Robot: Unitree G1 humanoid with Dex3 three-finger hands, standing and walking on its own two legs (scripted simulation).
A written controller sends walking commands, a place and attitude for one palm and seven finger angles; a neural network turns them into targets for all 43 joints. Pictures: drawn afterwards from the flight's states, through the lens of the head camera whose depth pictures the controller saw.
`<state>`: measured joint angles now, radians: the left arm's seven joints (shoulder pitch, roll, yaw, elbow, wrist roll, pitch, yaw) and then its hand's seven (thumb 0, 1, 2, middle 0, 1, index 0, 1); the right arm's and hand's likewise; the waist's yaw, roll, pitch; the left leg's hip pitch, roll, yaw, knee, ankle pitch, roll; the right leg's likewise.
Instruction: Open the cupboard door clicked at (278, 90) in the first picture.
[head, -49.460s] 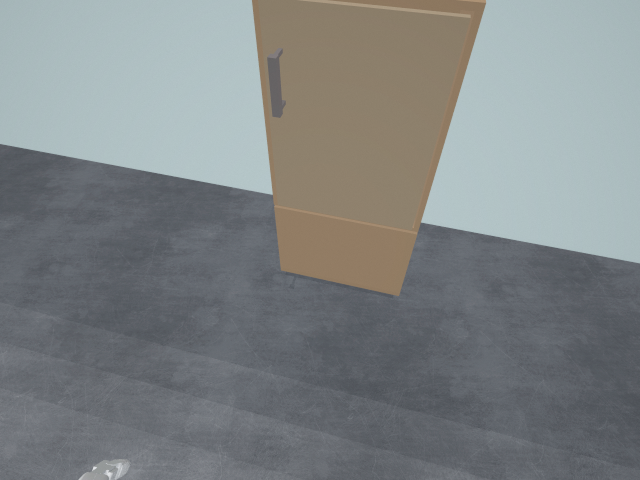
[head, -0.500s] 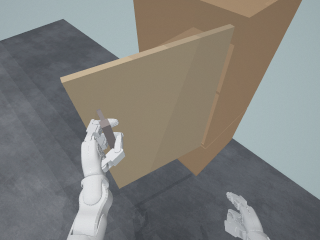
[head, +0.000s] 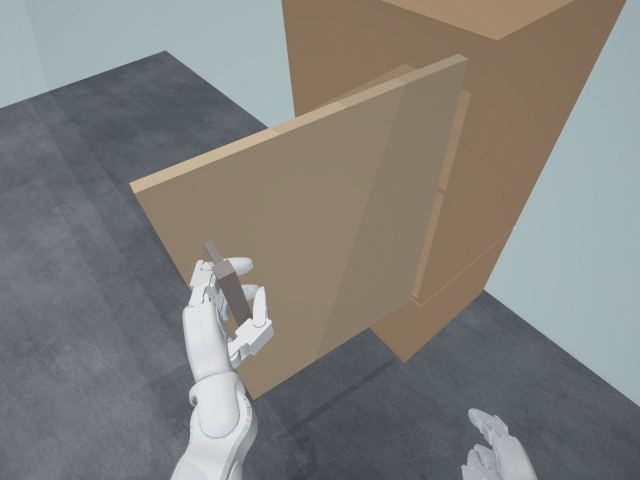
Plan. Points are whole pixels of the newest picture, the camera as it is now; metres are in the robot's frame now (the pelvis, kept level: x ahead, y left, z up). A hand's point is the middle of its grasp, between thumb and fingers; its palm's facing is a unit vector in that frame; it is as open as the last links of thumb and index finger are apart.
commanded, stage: open thumb and fingers to let go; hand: left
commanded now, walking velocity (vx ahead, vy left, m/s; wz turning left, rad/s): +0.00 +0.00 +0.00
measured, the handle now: (230, 291) +0.33 +0.14 +0.07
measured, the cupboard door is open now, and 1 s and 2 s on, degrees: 83 83 83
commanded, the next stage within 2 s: slide the hand sideways off the handle in 0.62 s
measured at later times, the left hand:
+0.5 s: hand (255, 314) +0.29 +0.10 +0.08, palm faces +0.32 -0.95 -0.01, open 14.5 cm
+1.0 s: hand (241, 339) +0.26 +0.11 +0.08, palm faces -0.16 -0.99 -0.03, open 16.1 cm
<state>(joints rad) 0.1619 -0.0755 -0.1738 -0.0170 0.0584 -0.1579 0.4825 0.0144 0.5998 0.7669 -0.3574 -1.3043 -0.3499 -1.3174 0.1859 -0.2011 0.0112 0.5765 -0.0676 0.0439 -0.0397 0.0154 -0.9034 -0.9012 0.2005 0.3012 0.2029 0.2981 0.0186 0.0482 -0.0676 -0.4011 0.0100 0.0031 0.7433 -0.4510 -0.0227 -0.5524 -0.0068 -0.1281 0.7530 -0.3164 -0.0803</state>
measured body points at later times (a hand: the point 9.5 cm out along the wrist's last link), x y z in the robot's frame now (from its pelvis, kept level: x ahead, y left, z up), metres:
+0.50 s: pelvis -0.03 +0.01 +0.00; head -0.01 -0.01 +0.45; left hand +0.26 +0.15 +0.08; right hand +0.15 -0.20 -0.10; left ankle -0.04 +0.14 -0.71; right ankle +0.04 -0.07 -0.71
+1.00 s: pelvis -0.03 +0.04 +0.00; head +0.00 +0.01 +0.45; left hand +0.26 +0.16 +0.08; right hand +0.15 -0.18 -0.10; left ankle -0.05 +0.14 -0.71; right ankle +0.04 -0.07 -0.71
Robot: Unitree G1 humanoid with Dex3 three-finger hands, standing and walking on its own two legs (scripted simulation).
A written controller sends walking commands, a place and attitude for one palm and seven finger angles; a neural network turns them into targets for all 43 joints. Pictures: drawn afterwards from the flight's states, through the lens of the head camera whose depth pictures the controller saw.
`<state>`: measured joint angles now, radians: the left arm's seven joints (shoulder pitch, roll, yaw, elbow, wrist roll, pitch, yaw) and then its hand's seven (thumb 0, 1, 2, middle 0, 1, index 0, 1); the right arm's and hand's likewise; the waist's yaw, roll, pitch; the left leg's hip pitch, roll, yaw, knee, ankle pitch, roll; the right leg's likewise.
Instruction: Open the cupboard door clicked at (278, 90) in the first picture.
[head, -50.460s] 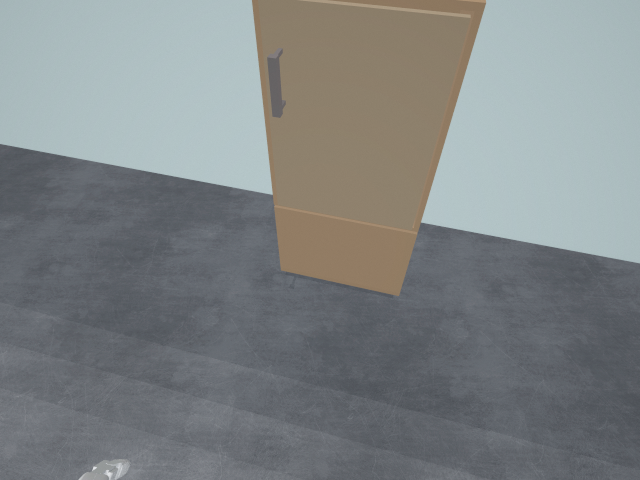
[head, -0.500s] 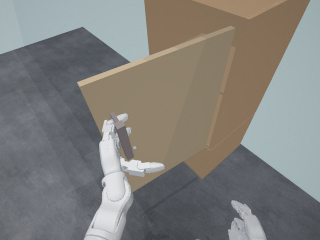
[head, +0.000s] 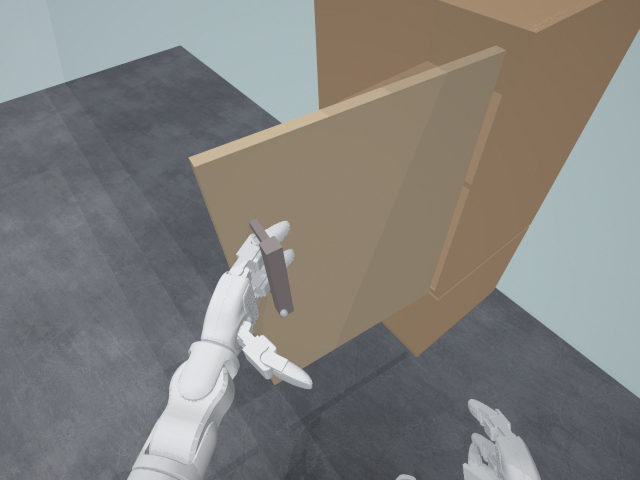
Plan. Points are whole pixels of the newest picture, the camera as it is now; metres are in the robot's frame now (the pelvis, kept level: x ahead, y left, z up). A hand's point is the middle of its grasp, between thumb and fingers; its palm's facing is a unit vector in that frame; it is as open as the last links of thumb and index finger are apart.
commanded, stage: slide the hand sideways off the handle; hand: left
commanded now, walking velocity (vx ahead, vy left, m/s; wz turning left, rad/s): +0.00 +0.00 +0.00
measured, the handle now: (271, 269) +0.36 +0.10 +0.07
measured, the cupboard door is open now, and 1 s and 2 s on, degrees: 83 83 83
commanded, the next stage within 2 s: draw the hand back to the body in 0.92 s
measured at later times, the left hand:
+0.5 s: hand (254, 337) +0.26 +0.10 +0.07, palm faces -0.08 -1.00 -0.06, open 16.1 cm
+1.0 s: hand (194, 359) +0.23 +0.17 +0.07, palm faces -0.06 -1.00 -0.06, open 16.3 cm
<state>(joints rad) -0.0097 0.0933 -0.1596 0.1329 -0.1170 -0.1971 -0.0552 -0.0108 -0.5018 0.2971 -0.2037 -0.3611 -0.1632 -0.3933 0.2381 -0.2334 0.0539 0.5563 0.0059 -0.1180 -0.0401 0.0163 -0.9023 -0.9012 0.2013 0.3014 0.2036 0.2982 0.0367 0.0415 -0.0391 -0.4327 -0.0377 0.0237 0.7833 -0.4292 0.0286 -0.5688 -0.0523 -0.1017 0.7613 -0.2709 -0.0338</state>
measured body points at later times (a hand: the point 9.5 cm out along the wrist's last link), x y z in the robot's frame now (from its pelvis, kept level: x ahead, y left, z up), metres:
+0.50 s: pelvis +0.02 -0.01 +0.00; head +0.06 -0.03 +0.45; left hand +0.26 +0.16 +0.08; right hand +0.20 -0.23 -0.08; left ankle -0.02 +0.10 -0.71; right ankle +0.07 -0.10 -0.71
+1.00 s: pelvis +0.03 -0.01 -0.01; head +0.06 -0.02 +0.44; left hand +0.23 +0.22 +0.07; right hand +0.21 -0.23 -0.08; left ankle -0.02 +0.10 -0.71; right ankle +0.07 -0.10 -0.71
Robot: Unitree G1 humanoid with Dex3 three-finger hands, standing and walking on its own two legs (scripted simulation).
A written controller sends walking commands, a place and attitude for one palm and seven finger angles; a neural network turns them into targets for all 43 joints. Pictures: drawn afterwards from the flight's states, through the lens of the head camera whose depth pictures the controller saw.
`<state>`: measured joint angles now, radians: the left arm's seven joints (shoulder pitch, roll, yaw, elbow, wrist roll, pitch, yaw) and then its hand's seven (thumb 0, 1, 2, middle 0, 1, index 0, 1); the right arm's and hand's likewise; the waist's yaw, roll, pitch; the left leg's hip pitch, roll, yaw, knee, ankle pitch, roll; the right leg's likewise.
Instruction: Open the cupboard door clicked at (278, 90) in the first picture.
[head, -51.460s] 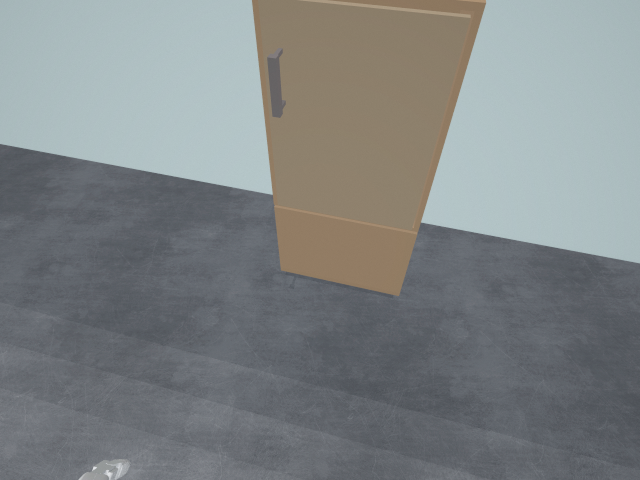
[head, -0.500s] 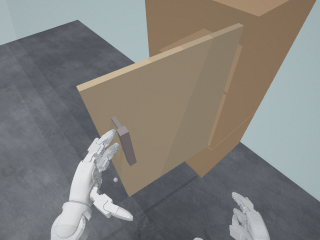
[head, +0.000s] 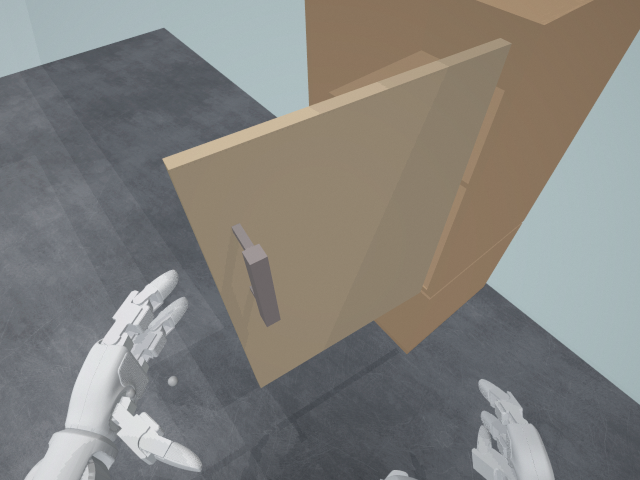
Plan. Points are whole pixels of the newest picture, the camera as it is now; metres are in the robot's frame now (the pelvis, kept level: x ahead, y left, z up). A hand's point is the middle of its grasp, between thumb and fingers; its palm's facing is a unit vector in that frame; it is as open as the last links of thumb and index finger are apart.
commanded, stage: draw the hand back to the body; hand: left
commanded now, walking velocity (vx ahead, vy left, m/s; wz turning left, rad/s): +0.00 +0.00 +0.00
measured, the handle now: (256, 277) +0.33 +0.11 +0.08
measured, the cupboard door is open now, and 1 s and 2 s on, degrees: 83 83 83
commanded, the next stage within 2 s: step back with the hand held close in 1.60 s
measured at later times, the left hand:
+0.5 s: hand (117, 378) +0.19 +0.20 +0.12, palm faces -0.03 -0.99 -0.10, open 16.3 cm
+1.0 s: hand (43, 328) +0.21 +0.26 +0.17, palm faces +0.35 -0.84 -0.42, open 11.8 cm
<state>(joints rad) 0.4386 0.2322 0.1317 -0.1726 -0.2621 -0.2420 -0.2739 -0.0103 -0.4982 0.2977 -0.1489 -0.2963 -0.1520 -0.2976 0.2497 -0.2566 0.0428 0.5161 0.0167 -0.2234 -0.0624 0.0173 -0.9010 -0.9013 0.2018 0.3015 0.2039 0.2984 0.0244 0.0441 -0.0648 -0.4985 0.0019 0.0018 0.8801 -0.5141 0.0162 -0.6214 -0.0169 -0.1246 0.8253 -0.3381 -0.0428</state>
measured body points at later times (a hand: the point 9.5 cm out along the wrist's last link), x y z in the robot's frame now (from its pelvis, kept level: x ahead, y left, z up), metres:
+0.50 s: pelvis +0.00 +0.02 +0.01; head +0.01 +0.02 +0.46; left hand +0.19 +0.26 +0.13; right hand +0.20 -0.18 -0.05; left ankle -0.04 +0.11 -0.70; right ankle +0.05 -0.10 -0.70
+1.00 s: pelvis +0.02 +0.02 +0.04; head +0.02 +0.01 +0.49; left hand +0.19 +0.30 +0.20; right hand +0.20 -0.19 -0.04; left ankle -0.04 +0.11 -0.70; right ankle +0.05 -0.10 -0.70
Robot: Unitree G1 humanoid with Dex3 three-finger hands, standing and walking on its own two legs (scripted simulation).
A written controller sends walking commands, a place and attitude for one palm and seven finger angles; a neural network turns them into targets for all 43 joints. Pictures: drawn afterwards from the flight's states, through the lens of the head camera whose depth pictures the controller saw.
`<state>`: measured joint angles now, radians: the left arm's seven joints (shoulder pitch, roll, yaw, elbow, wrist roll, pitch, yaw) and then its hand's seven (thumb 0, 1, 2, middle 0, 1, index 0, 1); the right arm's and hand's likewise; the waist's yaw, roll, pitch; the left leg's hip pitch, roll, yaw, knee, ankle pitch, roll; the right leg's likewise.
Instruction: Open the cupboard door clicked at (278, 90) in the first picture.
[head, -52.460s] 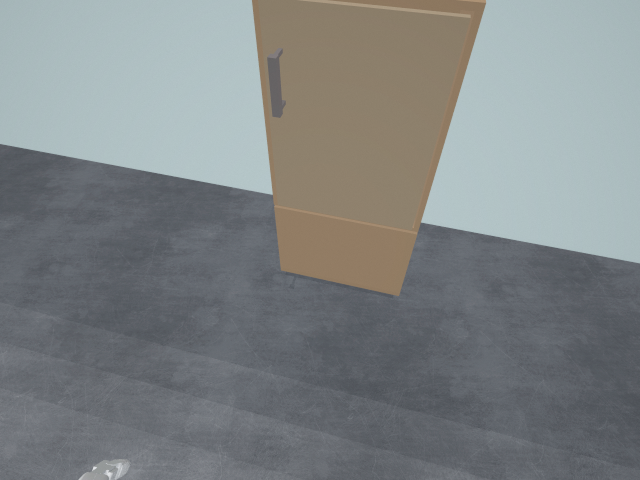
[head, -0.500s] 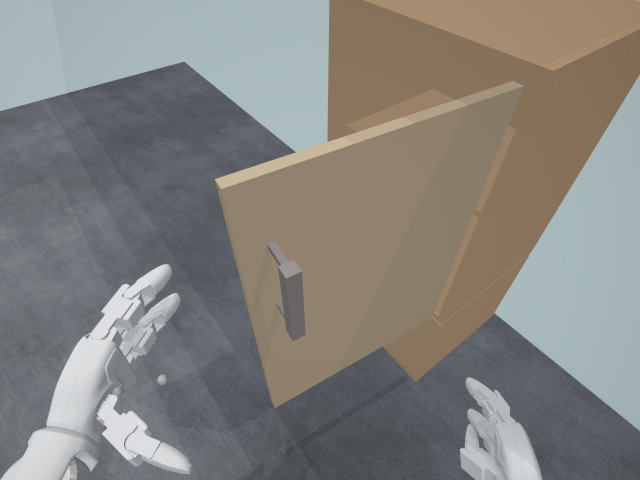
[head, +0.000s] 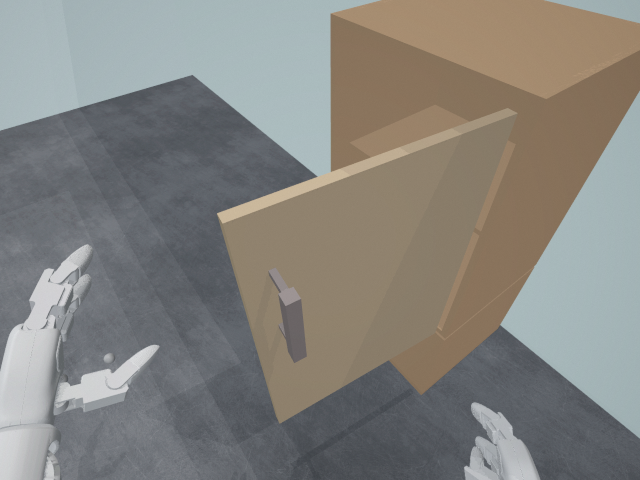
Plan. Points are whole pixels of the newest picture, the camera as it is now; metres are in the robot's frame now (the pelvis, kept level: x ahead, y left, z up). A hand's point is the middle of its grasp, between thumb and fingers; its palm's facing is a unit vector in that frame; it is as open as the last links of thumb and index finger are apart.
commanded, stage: draw the hand back to the body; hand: left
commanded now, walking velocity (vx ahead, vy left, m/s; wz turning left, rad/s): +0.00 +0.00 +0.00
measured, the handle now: (287, 316) +0.31 +0.09 +0.04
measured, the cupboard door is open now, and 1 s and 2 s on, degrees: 83 83 83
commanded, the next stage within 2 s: step back with the hand held close in 0.60 s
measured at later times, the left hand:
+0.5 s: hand (94, 346) +0.19 +0.24 +0.15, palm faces +0.43 -0.80 -0.42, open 7.5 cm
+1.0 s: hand (88, 354) +0.18 +0.24 +0.15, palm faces +0.33 -0.80 -0.51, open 7.4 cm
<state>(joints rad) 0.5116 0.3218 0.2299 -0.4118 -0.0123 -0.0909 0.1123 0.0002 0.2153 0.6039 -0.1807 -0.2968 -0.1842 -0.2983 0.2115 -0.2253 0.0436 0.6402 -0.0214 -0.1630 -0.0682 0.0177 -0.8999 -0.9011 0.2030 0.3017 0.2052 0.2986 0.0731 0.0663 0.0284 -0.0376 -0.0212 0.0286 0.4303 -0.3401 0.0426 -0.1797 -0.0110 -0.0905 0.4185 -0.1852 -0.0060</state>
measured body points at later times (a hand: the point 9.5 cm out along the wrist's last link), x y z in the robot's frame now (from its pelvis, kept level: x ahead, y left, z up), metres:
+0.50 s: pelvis +0.00 -0.01 +0.00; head -0.01 -0.03 +0.45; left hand +0.16 +0.28 +0.18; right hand +0.19 -0.23 -0.08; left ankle -0.06 +0.08 -0.74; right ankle +0.03 -0.12 -0.74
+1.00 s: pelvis -0.03 +0.00 +0.00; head -0.01 -0.01 +0.45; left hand +0.16 +0.28 +0.18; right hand +0.15 -0.25 -0.08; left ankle -0.06 +0.08 -0.74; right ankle +0.03 -0.12 -0.74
